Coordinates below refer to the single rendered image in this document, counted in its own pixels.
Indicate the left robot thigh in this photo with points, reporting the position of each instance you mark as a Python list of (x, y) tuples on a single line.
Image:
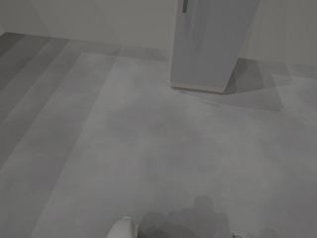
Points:
[(124, 228)]

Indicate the fridge door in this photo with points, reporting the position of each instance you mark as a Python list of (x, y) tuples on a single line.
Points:
[(208, 39)]

